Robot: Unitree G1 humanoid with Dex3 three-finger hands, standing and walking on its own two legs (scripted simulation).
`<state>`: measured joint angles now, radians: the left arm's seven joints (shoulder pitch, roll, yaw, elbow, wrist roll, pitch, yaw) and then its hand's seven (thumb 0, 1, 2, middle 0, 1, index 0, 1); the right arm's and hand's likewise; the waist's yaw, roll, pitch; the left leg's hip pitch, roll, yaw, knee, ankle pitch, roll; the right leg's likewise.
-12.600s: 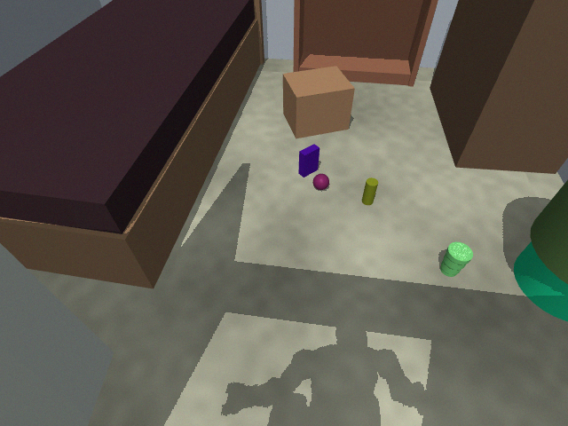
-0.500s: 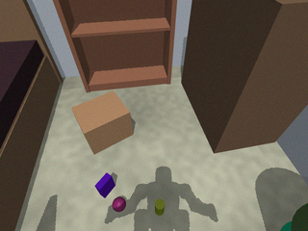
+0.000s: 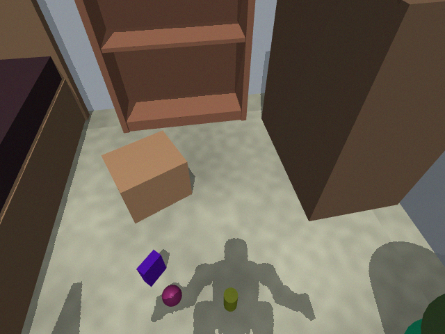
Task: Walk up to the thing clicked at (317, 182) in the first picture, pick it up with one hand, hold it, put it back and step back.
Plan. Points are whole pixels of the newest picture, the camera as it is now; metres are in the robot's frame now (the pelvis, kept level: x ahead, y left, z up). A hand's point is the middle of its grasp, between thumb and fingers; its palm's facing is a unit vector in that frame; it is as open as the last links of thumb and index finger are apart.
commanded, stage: stand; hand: left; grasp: from above
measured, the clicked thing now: (171, 295) +0.40 +0.24 -0.74
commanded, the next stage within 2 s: rise first in 0.68 s
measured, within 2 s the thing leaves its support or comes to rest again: neither
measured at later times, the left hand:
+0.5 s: hand out of the picture +0.07 +0.25 -0.16, palm faces -0.03 -0.94 -0.35, open 7.4 cm
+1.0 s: hand out of the picture +0.14 +0.25 -0.17, palm faces -0.01 -0.94 -0.34, open 8.6 cm
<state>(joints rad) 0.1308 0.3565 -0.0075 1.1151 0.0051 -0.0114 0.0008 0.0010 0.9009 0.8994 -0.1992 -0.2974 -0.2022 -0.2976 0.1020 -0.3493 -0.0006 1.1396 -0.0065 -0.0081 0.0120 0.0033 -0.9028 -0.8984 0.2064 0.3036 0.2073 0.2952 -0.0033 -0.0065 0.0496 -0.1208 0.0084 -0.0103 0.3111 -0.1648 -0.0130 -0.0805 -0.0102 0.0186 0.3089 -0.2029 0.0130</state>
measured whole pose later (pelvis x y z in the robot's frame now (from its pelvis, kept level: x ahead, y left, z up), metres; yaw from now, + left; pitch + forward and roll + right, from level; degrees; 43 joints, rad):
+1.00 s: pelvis -0.01 +0.00 -0.02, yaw +0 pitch +6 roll +0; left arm -0.05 0.34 0.13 1.06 0.10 -0.02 -0.03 0.00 0.57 0.90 -0.18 -0.62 -0.19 -0.62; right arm 0.21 -0.27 -0.02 0.82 0.03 -0.05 -0.02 0.00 -0.92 -0.91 0.20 0.30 0.21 0.30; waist -0.02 -0.01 0.01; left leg -0.43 0.01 -0.02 0.59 -0.27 -0.02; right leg -0.39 0.00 0.01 0.59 -0.31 0.01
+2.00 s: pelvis -0.04 +0.00 -0.20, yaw +0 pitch +29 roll -3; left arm 0.09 0.42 0.12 0.54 0.51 0.03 0.04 -0.01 -0.53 0.97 -0.07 -1.07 -0.08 -1.06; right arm 0.10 -0.27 -0.03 0.56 0.00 -0.19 0.04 0.01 -0.90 -0.90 0.21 0.30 0.21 0.30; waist -0.02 0.00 -0.19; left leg -1.46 0.01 -0.06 1.59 -0.64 -0.02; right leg -1.38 0.01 -0.02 1.57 -0.70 0.01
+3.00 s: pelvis -0.10 +0.01 -0.42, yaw -7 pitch +34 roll -7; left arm -0.71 0.68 0.12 1.24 1.24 -0.28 0.36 0.00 -0.53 1.02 -0.09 -0.97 -0.09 -0.98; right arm 0.09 -0.26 -0.03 0.77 -0.10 -0.03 0.12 0.00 -0.90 -0.90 0.21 0.30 0.21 0.29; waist -0.11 -0.02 -0.11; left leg -2.23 0.01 -0.13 2.30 -0.66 -0.02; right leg -2.13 0.06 -0.06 2.26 -0.72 0.04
